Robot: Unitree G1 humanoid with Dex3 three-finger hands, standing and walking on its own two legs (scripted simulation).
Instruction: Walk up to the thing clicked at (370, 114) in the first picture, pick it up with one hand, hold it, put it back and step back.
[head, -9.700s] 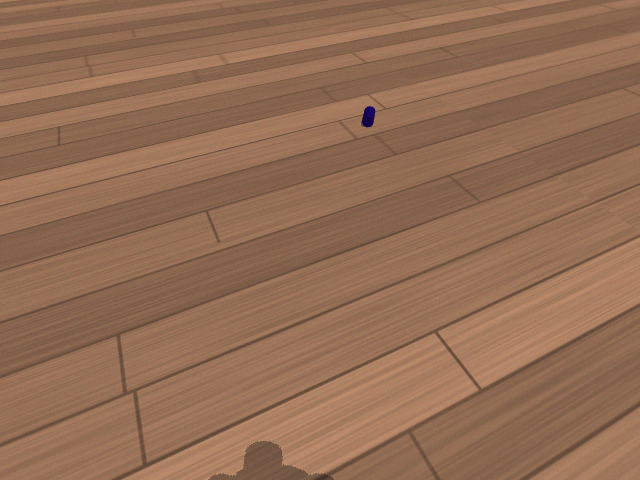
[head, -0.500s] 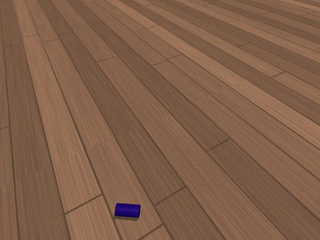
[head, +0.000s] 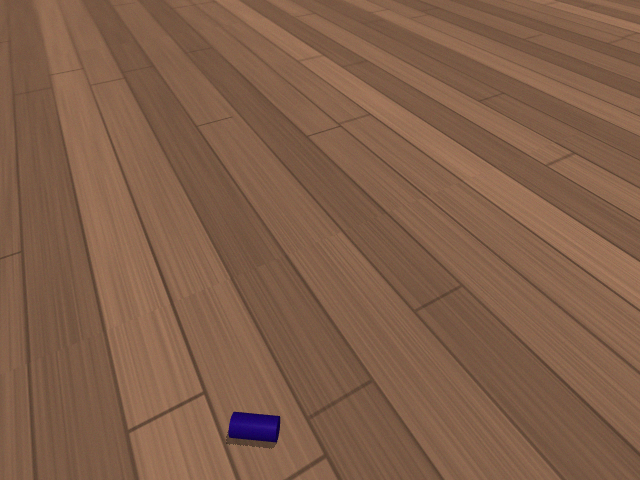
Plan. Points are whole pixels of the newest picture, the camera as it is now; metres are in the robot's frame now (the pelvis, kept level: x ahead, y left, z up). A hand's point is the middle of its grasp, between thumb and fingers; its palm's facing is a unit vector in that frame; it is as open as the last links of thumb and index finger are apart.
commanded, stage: walk up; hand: left
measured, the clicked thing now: (255, 426) +0.45 +0.23 -0.74
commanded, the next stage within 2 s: stand in 1.98 s
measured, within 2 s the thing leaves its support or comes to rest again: neither
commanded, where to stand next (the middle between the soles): +0.08 +0.00 m, yaw -1 degrees
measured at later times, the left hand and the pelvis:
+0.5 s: hand out of the picture +0.14 +0.23 -0.14, palm faces +0.00 -0.89 -0.45, open 7.4 cm; pelvis +0.05 -0.04 -0.01, yaw +1 degrees
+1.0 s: hand out of the picture +0.05 +0.30 -0.18, palm faces -0.04 -0.94 -0.35, open 7.4 cm; pelvis +0.00 +0.02 -0.02, yaw -2 degrees
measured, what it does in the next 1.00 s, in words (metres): steps on the spot: right foot, then left foot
